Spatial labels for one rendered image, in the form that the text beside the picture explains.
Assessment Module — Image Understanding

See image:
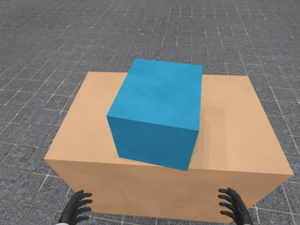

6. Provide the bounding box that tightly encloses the left robot hand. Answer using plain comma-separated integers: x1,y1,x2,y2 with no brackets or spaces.
57,189,93,225

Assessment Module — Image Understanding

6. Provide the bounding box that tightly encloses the right robot hand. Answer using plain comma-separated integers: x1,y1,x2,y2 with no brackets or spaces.
218,187,254,225

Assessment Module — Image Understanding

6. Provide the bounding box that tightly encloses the carton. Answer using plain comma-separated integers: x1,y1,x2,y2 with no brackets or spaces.
106,58,203,172

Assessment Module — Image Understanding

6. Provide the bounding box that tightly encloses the pedestal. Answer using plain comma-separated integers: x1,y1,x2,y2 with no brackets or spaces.
44,71,294,224

